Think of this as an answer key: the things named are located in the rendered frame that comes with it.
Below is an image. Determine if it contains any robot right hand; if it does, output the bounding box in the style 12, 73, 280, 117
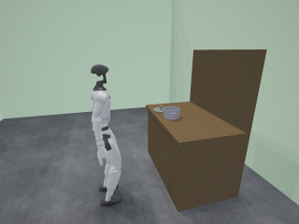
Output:
97, 147, 110, 166

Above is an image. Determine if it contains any table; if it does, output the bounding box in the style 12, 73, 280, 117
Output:
146, 49, 267, 212

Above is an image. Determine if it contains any robot right thigh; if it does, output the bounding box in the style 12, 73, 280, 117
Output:
103, 135, 121, 176

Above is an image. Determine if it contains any lid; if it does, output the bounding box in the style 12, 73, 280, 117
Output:
153, 107, 164, 113

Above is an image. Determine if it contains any robot right forearm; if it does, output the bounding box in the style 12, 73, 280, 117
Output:
93, 118, 105, 149

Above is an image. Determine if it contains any robot right upper arm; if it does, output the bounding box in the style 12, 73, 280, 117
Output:
92, 91, 107, 123

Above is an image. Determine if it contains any pot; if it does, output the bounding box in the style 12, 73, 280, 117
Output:
164, 106, 180, 120

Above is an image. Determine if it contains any right robot foot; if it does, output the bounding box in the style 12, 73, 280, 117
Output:
100, 196, 122, 206

